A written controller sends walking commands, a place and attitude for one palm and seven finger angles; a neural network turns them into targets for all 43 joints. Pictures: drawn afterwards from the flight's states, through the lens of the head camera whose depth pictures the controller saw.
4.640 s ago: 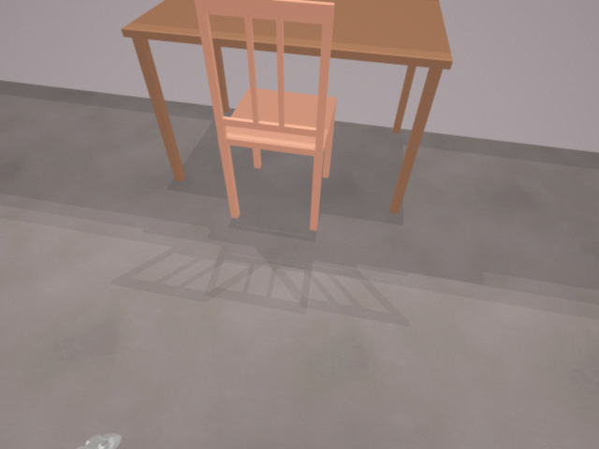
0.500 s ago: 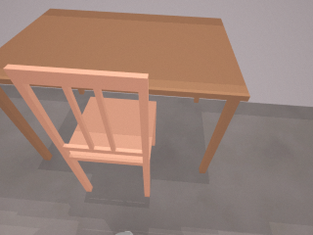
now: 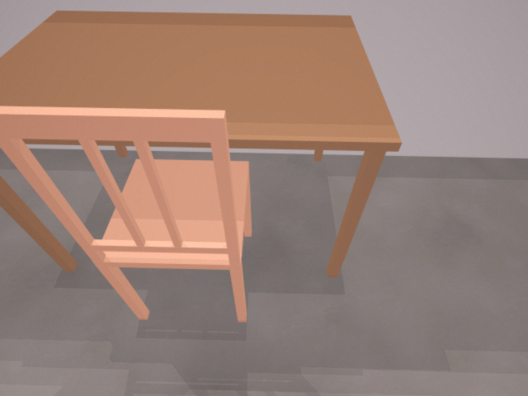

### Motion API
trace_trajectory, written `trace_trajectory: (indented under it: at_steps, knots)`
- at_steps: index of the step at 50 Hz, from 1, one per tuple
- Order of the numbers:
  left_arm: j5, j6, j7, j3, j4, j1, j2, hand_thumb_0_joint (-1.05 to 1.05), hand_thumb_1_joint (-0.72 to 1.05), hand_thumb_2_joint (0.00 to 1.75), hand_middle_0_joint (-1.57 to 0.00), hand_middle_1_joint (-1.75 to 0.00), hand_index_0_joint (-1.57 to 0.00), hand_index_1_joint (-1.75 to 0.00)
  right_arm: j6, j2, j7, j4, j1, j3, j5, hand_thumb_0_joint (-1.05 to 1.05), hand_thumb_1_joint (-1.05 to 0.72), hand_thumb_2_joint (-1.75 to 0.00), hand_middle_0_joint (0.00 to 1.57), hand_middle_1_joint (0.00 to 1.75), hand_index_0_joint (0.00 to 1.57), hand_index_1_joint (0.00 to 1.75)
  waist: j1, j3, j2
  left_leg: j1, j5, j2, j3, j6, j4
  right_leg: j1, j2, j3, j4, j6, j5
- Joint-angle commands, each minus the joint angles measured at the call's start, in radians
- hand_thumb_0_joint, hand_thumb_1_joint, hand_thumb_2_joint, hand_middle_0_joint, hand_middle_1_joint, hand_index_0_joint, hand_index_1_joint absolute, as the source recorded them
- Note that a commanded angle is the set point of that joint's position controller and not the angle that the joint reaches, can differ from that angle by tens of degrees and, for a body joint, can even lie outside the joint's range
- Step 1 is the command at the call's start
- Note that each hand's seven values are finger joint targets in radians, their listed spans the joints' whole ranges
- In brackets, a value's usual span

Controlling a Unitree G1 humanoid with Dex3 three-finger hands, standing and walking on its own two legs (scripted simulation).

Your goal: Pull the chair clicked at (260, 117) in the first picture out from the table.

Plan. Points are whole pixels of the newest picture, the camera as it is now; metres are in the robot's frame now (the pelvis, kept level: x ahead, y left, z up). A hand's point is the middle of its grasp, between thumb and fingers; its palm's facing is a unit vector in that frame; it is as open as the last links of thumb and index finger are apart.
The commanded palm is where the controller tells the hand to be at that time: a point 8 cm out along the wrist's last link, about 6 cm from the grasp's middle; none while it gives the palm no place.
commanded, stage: come to a stop and stand still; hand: left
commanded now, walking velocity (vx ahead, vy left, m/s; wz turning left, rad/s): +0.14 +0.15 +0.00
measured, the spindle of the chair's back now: (118, 200) +0.49 +0.35 -0.06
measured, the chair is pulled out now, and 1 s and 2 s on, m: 0.00 0.00 0.00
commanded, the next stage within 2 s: look again from close up in 0.96 s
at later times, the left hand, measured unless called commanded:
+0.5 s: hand out of the picture -0.04 +0.18 -0.17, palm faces +0.13 -0.97 -0.20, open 7.3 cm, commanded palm none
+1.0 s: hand out of the picture -0.02 +0.20 -0.17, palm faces +0.06 -0.98 -0.19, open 7.3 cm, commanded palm none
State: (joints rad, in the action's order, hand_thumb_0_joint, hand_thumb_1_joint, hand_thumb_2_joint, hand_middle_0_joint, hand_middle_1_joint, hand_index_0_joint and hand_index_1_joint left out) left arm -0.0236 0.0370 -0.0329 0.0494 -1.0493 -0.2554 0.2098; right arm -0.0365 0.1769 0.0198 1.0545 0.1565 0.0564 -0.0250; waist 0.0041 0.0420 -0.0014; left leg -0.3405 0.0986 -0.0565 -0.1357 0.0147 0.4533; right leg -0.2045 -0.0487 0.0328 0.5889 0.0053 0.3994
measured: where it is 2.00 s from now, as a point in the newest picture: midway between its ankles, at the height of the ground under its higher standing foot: outside the picture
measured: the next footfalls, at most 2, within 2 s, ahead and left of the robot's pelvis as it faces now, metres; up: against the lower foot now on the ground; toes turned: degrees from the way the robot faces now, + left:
right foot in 0.02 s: +0.01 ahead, -0.13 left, +0.00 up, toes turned -3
left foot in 0.42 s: +0.00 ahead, +0.13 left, +0.00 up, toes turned +6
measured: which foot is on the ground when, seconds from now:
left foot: down 0.00-0.04, up 0.06-0.40, down 0.42-1.00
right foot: up 0.00-0.00, down 0.02-1.00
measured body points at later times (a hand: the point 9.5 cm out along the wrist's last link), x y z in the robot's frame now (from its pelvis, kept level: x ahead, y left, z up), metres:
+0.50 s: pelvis +0.00 +0.00 +0.01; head +0.01 +0.01 +0.46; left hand -0.04 +0.23 -0.16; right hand +0.01 -0.23 -0.15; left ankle -0.04 +0.12 -0.73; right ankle -0.03 -0.13 -0.73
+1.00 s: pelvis -0.02 +0.03 +0.01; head -0.01 +0.03 +0.46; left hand -0.03 +0.25 -0.15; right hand -0.02 -0.20 -0.15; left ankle -0.04 +0.12 -0.73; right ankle -0.03 -0.13 -0.73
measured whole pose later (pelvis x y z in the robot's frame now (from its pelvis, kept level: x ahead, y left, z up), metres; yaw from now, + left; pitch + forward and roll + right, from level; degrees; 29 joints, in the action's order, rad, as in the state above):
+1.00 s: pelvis -0.02 +0.03 +0.01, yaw +1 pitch -2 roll +0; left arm -0.01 0.01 -0.03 0.01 -1.16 -0.26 0.17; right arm 0.01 0.14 0.03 1.14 0.29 0.00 -0.01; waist 0.01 0.03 -0.02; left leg -0.09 0.25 0.01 -0.09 0.03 0.37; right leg -0.12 -0.08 0.05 0.38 0.06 0.23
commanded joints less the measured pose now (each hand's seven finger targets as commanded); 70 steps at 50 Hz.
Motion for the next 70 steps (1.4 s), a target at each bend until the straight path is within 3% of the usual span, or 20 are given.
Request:
trace_trajectory:
  at_steps: [1, 2, 3, 7, 13, 15, 17, 19, 21, 23, 25, 27, 38, 52, 53, 54, 55, 58, 63, 70]
  knots:
    - [-0.009, -0.028, -0.003, -0.001, -0.015, -0.143, 0.119, 0.00, 0.90, 0.90, -0.20, -0.30, -0.20, -0.30, -0.003, 0.020, -0.012, -0.052, 0.026, -0.003, 0.017, 0.00, -0.90, -0.90, 0.20, 0.30, 0.20, 0.30, 0.012, 0.050, -0.242, -0.084, 0.355, 0.027, 0.064, -0.045, 0.077, -0.058, -0.245, -0.322, -0.516, -0.092, 0.342]
    - [-0.005, -0.023, -0.006, 0.002, 0.024, -0.057, 0.151, 0.00, 0.90, 0.90, -0.20, -0.30, -0.20, -0.30, -0.008, 0.056, -0.017, -0.063, 0.007, 0.006, 0.007, 0.00, -0.90, -0.90, 0.20, 0.30, 0.20, 0.30, 0.010, 0.124, -0.223, -0.046, 0.336, 0.016, 0.086, -0.041, 0.187, -0.221, -0.315, -0.374, -0.578, -0.135, 0.417]
    - [-0.003, -0.031, -0.011, 0.006, 0.037, -0.008, 0.141, 0.00, 0.90, 0.90, -0.20, -0.30, -0.20, -0.30, -0.013, 0.064, -0.020, -0.055, 0.007, 0.008, 0.003, 0.00, -0.90, -0.90, 0.20, 0.30, 0.20, 0.30, 0.002, 0.148, -0.229, -0.042, 0.297, 0.000, 0.113, -0.031, 0.246, -0.268, -0.298, -0.368, -0.582, -0.131, 0.380]
    - [0.006, -0.051, 0.001, 0.001, 0.033, 0.001, 0.109, 0.00, 0.90, 0.90, -0.20, -0.30, -0.20, -0.30, 0.005, 0.053, -0.025, 0.006, 0.137, -0.001, 0.006, 0.00, -0.90, -0.90, 0.20, 0.30, 0.20, 0.30, -0.020, 0.125, -0.132, -0.057, 0.183, 0.018, 0.103, -0.034, 0.311, -0.114, -0.193, -0.164, -0.450, -0.102, 0.011]
    - [0.002, -0.058, -0.004, 0.016, -0.003, -0.123, 0.101, 0.00, 0.90, 0.90, -0.20, -0.30, -0.20, -0.30, 0.019, 0.069, -0.009, -0.024, 0.104, -0.003, 0.008, 0.00, -0.90, -0.90, 0.20, 0.30, 0.20, 0.30, 0.047, 0.035, -0.145, -0.121, 0.276, 0.009, 0.108, -0.051, 0.272, 0.133, -0.264, -0.198, -0.339, -0.162, -0.373]
    - [0.001, -0.057, -0.009, 0.021, -0.017, -0.129, 0.105, 0.00, 0.90, 0.90, -0.20, -0.30, -0.20, -0.30, 0.024, 0.057, -0.002, -0.029, 0.101, -0.010, 0.012, 0.00, -0.90, -0.90, 0.20, 0.30, 0.20, 0.30, 0.053, -0.007, -0.152, -0.079, 0.318, 0.009, 0.106, -0.051, 0.194, 0.179, -0.277, -0.196, -0.285, -0.180, -0.554]
    - [0.004, -0.055, -0.010, 0.018, -0.027, -0.112, 0.099, 0.00, 0.90, 0.90, -0.20, -0.30, -0.20, -0.30, 0.029, 0.039, 0.005, -0.012, 0.139, -0.017, 0.016, 0.00, -0.90, -0.90, 0.20, 0.30, 0.20, 0.30, 0.034, -0.050, -0.156, 0.036, 0.243, 0.022, 0.092, -0.048, 0.049, 0.166, -0.241, -0.153, -0.231, -0.153, -0.626]
    - [0.015, -0.051, -0.009, 0.009, -0.032, -0.071, 0.069, 0.00, 0.90, 0.90, -0.20, -0.30, -0.20, -0.30, 0.042, 0.044, 0.010, 0.023, 0.203, -0.022, 0.017, 0.00, -0.90, -0.90, 0.20, 0.30, 0.20, 0.30, 0.000, -0.061, -0.131, 0.203, 0.045, 0.015, 0.102, -0.033, -0.106, 0.081, -0.161, -0.096, -0.171, -0.088, -0.546]
    - [0.017, -0.046, -0.008, -0.004, -0.036, -0.096, 0.012, 0.00, 0.90, 0.90, -0.20, -0.30, -0.20, -0.30, 0.057, 0.103, 0.018, 0.035, 0.214, -0.018, 0.010, 0.00, -0.90, -0.90, 0.20, 0.30, 0.20, 0.30, 0.017, -0.111, 0.023, 0.305, -0.301, -0.108, 0.181, 0.019, -0.044, 0.009, -0.071, -0.021, -0.137, -0.028, -0.347]
    - [0.009, -0.038, -0.008, -0.008, -0.040, -0.080, -0.002, 0.00, 0.90, 0.90, -0.20, -0.30, -0.20, -0.30, 0.046, 0.110, 0.022, 0.031, 0.182, -0.020, 0.010, 0.00, -0.90, -0.90, 0.20, 0.30, 0.20, 0.30, 0.018, -0.045, -0.017, 0.241, -0.218, -0.121, 0.157, 0.026, -0.038, -0.010, -0.046, -0.010, -0.185, -0.015, -0.225]
    - [0.012, -0.034, -0.005, -0.014, -0.061, -0.056, 0.009, 0.00, 0.90, 0.90, -0.20, -0.30, -0.20, -0.30, 0.051, 0.086, 0.025, 0.046, 0.168, -0.030, 0.013, 0.00, -0.90, -0.90, 0.20, 0.30, 0.20, 0.30, 0.009, -0.011, 0.085, 0.226, -0.291, -0.095, 0.160, 0.025, -0.083, 0.022, -0.054, 0.001, -0.171, -0.005, -0.298]
    - [0.014, -0.036, -0.005, -0.020, -0.077, -0.073, 0.013, 0.00, 0.90, 0.90, -0.20, -0.30, -0.20, -0.30, 0.052, 0.083, 0.029, 0.047, 0.155, -0.033, 0.015, 0.00, -0.90, -0.90, 0.20, 0.30, 0.20, 0.30, 0.010, -0.006, 0.085, 0.237, -0.318, -0.084, 0.144, 0.020, -0.076, 0.037, -0.058, -0.013, -0.181, -0.007, -0.349]
    - [0.010, -0.030, -0.004, -0.030, -0.099, -0.069, 0.026, 0.00, 0.90, 0.90, -0.20, -0.30, -0.20, -0.30, 0.058, 0.086, 0.028, 0.048, 0.142, -0.040, 0.018, 0.00, -0.90, -0.90, 0.20, 0.30, 0.20, 0.30, 0.011, 0.042, 0.017, 0.206, -0.164, -0.071, 0.156, 0.015, -0.147, 0.060, -0.069, -0.008, -0.230, 0.010, -0.305]
    - [0.014, -0.037, -0.005, -0.033, -0.103, -0.077, 0.025, 0.00, 0.90, 0.90, -0.20, -0.30, -0.20, -0.30, 0.063, 0.069, 0.023, 0.071, 0.190, -0.043, 0.018, 0.00, -0.90, -0.90, 0.20, 0.30, 0.20, 0.30, 0.007, 0.031, 0.009, 0.190, -0.058, -0.058, 0.159, 0.010, -0.174, 0.073, -0.074, -0.016, -0.250, 0.007, -0.296]
    - [0.013, -0.064, -0.003, -0.051, 0.003, -0.041, 0.197, 0.00, 0.90, 0.90, -0.20, -0.30, -0.20, -0.30, 0.064, 0.176, 0.005, -0.047, 0.133, -0.044, 0.013, 0.00, -0.90, -0.90, 0.20, 0.30, 0.20, 0.30, -0.010, 0.123, 0.048, 0.141, -0.098, -0.001, 0.176, -0.004, -0.188, -0.001, -0.021, 0.001, -0.165, -0.020, -0.250]
    - [0.007, -0.063, -0.011, -0.028, 0.020, -0.060, 0.125, 0.00, 0.90, 0.90, -0.20, -0.30, -0.20, -0.30, 0.088, 0.177, 0.014, -0.056, 0.152, -0.010, 0.003, 0.00, -0.90, -0.90, 0.20, 0.30, 0.20, 0.30, 0.001, 0.032, 0.038, 0.128, -0.170, -0.065, 0.207, 0.014, -0.088, -0.007, -0.050, -0.012, -0.098, -0.020, -0.212]
    - [0.003, -0.067, -0.012, -0.020, 0.011, -0.070, 0.107, 0.00, 0.90, 0.90, -0.20, -0.30, -0.20, -0.30, 0.093, 0.163, 0.022, -0.041, 0.159, 0.000, 0.003, 0.00, -0.90, -0.90, 0.20, 0.30, 0.20, 0.30, -0.001, -0.056, 0.046, 0.167, -0.260, -0.071, 0.206, 0.025, -0.052, 0.009, -0.053, -0.003, -0.084, -0.031, -0.277]
    - [0.006, -0.062, -0.016, -0.041, 0.027, -0.122, 0.055, 0.00, 0.90, 0.90, -0.20, -0.30, -0.20, -0.30, 0.078, 0.093, 0.019, -0.048, 0.197, -0.022, 0.009, 0.00, -0.90, -0.90, 0.20, 0.30, 0.20, 0.30, -0.005, -0.124, -0.026, 0.164, -0.137, -0.052, 0.176, 0.026, 0.020, 0.036, -0.061, -0.025, -0.123, -0.028, -0.336]
    - [0.007, -0.057, -0.019, -0.036, 0.060, -0.121, 0.072, 0.00, 0.90, 0.90, -0.20, -0.30, -0.20, -0.30, 0.059, 0.078, 0.008, -0.059, 0.179, -0.024, 0.011, 0.00, -0.90, -0.90, 0.20, 0.30, 0.20, 0.30, -0.007, -0.023, -0.048, 0.080, -0.010, -0.025, 0.142, 0.013, 0.041, 0.008, -0.072, -0.048, -0.140, -0.029, -0.354]
    - [0.008, -0.055, -0.015, -0.032, 0.073, -0.105, 0.086, 0.00, 0.90, 0.90, -0.20, -0.30, -0.20, -0.30, 0.042, 0.079, -0.002, -0.063, 0.148, -0.024, 0.014, 0.00, -0.90, -0.90, 0.20, 0.30, 0.20, 0.30, -0.011, 0.076, -0.014, 0.056, 0.134, -0.017, 0.134, 0.001, -0.001, -0.082, -0.071, -0.069, -0.212, -0.024, -0.153]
